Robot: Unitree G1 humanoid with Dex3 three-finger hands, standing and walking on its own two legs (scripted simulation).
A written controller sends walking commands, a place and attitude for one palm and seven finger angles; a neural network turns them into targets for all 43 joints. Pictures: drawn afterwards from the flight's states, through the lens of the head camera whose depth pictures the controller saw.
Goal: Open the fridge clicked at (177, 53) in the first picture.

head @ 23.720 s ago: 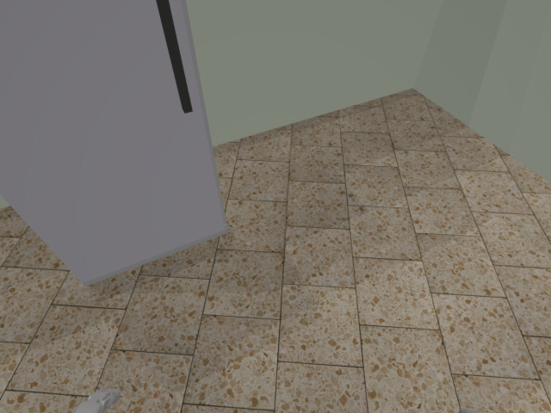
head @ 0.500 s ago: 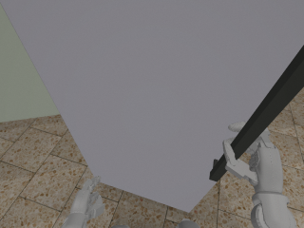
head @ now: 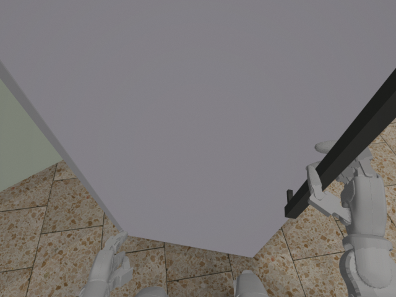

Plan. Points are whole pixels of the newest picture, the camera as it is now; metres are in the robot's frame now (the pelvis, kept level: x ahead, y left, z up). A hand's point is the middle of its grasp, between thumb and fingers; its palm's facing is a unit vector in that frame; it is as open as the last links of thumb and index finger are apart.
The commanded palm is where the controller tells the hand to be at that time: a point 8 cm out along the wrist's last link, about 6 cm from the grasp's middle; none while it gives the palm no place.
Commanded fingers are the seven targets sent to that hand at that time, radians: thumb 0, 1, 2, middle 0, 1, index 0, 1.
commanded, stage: walk backward, drawing the door open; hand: right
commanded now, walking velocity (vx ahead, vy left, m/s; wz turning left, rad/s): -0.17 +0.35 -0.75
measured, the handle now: (348, 132) +0.32 -0.18 +0.22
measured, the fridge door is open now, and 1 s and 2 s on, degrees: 48 73 72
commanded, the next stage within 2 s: stop walking and hold the door back in 0.46 s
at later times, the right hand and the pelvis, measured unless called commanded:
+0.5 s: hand out of the picture +0.11 -0.08 +0.14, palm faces +0.55 +0.79 -0.29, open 6.7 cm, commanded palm +0.06 -0.10 +0.14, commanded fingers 0.00 -0.90 -0.90 0.45 1.40 0.45 1.40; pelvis -0.06 +0.20 +0.01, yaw -23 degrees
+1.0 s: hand out of the picture +0.09 -0.06 +0.15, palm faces +0.70 +0.68 -0.23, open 5.8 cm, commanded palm +0.05 -0.09 +0.14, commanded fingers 0.00 -0.90 -0.90 0.45 1.40 0.45 1.40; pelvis -0.14 +0.31 +0.02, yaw -34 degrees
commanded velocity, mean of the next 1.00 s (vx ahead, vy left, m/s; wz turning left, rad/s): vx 0.02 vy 0.08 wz -0.41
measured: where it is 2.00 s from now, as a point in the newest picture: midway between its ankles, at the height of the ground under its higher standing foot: outside the picture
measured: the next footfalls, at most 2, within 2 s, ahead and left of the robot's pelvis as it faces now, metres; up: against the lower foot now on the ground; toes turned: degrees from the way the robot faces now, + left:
right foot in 0.20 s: +0.00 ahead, -0.05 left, +0.00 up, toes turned -17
left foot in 0.50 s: +0.03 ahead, +0.35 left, +0.00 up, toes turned -22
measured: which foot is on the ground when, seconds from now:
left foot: down 0.00-0.18, up 0.20-0.48, down 0.50-0.86, up 0.88-1.00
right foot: up 0.00-0.18, down 0.20-0.50, up 0.52-0.84, down 0.86-1.00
